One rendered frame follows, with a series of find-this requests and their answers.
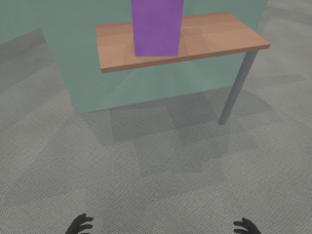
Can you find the table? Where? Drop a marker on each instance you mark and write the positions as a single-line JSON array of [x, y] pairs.
[[201, 36]]

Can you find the carton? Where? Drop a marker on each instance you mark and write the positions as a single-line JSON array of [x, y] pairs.
[[156, 27]]

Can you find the robot left hand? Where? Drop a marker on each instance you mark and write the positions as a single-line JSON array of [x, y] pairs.
[[76, 226]]

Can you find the robot right hand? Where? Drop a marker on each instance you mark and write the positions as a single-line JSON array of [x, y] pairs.
[[247, 224]]

